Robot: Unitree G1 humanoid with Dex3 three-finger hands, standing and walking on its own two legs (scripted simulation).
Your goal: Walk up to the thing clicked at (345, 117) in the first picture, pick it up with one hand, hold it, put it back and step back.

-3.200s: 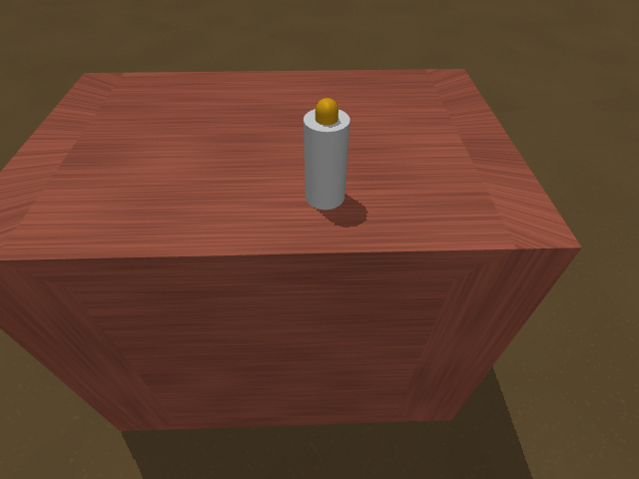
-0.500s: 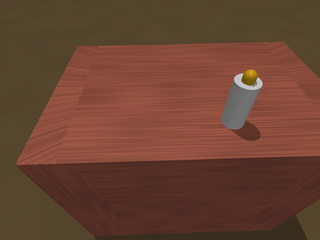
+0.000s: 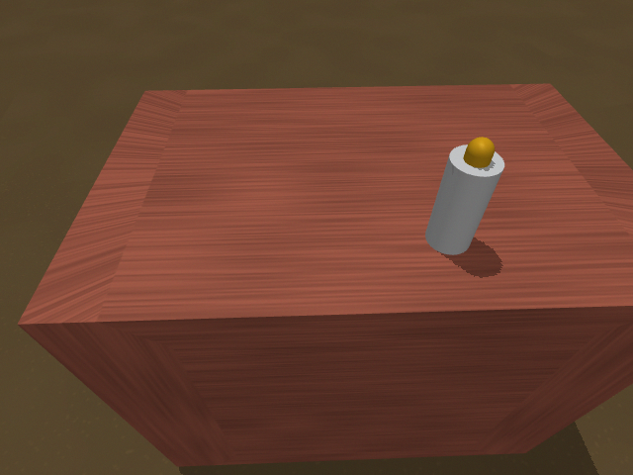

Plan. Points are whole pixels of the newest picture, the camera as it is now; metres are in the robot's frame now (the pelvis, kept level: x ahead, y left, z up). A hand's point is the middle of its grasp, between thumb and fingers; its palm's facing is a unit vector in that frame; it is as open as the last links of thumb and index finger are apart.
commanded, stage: walk up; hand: right
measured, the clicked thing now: (463, 194) +0.47 -0.20 +0.11
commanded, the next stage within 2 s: stand in 0.62 s
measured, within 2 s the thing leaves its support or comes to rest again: neither
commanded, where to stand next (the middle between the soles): +0.03 +0.01 m, yaw +0 degrees
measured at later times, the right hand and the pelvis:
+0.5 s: hand out of the picture +0.08 -0.25 -0.16, palm faces -0.01 +0.94 -0.34, open 7.4 cm; pelvis +0.00 +0.01 +0.00, yaw -1 degrees
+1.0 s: hand out of the picture +0.08 -0.24 -0.16, palm faces -0.03 +0.94 -0.33, open 7.4 cm; pelvis +0.01 +0.01 +0.00, yaw +0 degrees
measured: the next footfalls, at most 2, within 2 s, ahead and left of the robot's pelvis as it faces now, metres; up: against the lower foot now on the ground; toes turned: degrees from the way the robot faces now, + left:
none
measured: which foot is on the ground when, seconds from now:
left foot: down 0.00-1.00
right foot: down 0.00-1.00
